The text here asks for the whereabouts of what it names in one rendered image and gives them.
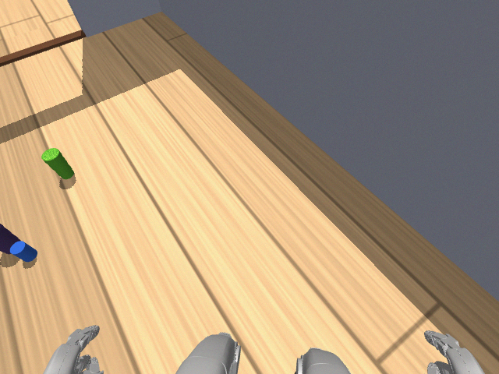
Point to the left robot hand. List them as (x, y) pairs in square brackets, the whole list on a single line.
[(66, 359)]

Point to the right robot hand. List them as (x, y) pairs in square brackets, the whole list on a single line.
[(460, 360)]

